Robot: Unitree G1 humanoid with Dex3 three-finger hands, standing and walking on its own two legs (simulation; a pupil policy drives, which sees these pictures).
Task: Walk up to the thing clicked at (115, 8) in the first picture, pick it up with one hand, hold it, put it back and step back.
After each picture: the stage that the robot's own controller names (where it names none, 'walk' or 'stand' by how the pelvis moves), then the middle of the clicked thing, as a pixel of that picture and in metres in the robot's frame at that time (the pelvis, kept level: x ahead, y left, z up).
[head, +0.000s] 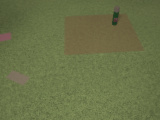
stand; (115, 16) +1.88 -0.34 -0.65
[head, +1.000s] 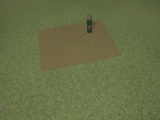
walk; (89, 23) +1.76 +0.11 -0.63
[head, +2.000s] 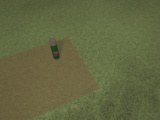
walk; (54, 49) +1.16 +0.42 -0.65
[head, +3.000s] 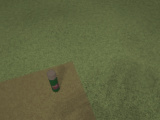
walk; (53, 81) +0.74 +0.34 -0.64
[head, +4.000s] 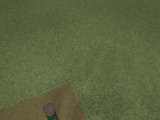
walk; (51, 114) +0.46 +0.25 -0.63
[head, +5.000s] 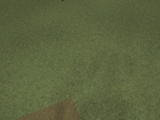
stand; out of the picture +0.39 +0.26 -0.65
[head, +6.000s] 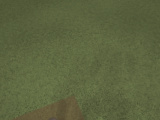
stand; out of the picture +0.40 +0.24 -0.65
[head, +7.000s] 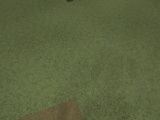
stand; out of the picture +0.40 +0.23 -0.66
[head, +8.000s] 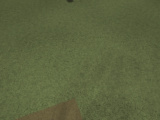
stand; out of the picture +0.41 +0.25 -0.66
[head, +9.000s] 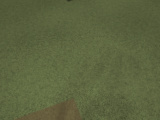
stand; out of the picture +0.40 +0.25 -0.66
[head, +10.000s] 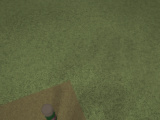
go down; (49, 114) +0.41 +0.25 -0.63
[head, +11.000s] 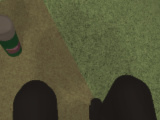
go down; (8, 39) +0.50 +0.26 -0.23
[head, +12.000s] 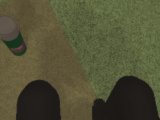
close in; (13, 39) +0.50 +0.26 -0.24
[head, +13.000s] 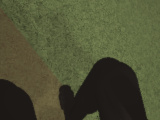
close in; out of the picture +0.48 +0.30 -0.17
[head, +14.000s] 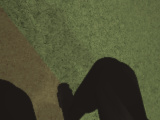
lift; out of the picture +0.46 +0.30 -0.17
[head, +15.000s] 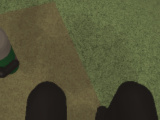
lift; (1, 55) +0.38 +0.28 -0.06
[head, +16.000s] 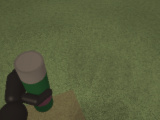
hold; (37, 86) +0.32 +0.17 +0.06
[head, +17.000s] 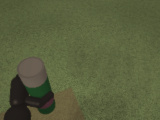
hold; (40, 89) +0.32 +0.17 +0.02
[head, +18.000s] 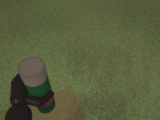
crouch; (40, 89) +0.33 +0.17 +0.01
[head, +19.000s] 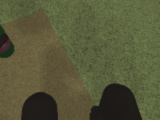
crouch; out of the picture +0.49 +0.25 -0.05
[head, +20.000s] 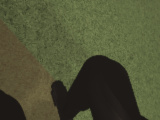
lower; out of the picture +0.49 +0.29 -0.18
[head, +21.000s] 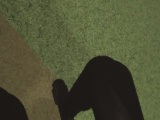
lower; out of the picture +0.49 +0.30 -0.18
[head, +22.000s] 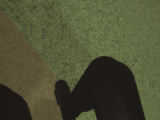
lower; out of the picture +0.49 +0.30 -0.18
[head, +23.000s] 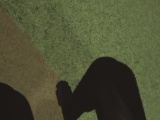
lower; out of the picture +0.48 +0.30 -0.18
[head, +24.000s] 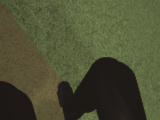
loosen; out of the picture +0.48 +0.28 -0.18
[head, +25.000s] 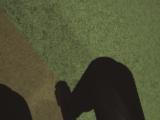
withdraw; out of the picture +0.47 +0.28 -0.18
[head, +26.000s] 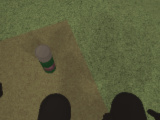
walk; (46, 60) +0.50 +0.20 -0.35
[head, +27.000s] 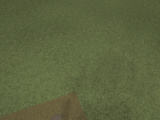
stand; out of the picture +0.42 +0.19 -0.60
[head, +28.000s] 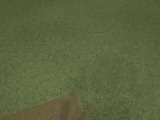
stand; out of the picture +0.42 +0.20 -0.60
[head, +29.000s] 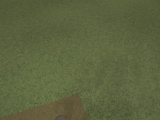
stand; out of the picture +0.42 +0.19 -0.64
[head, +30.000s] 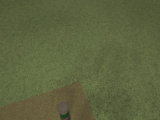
walk; (64, 113) +0.46 +0.18 -0.64
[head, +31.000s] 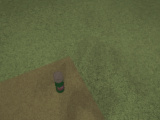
walk; (59, 82) +0.62 +0.19 -0.64
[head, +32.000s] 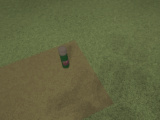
walk; (64, 57) +0.93 +0.28 -0.63
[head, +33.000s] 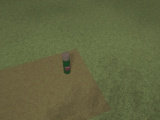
stand; (66, 63) +1.01 +0.22 -0.65
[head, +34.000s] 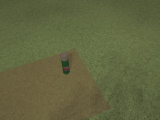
stand; (65, 63) +1.01 +0.23 -0.66
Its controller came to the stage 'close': yes
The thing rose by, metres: 0.68
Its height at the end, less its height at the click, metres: +0.00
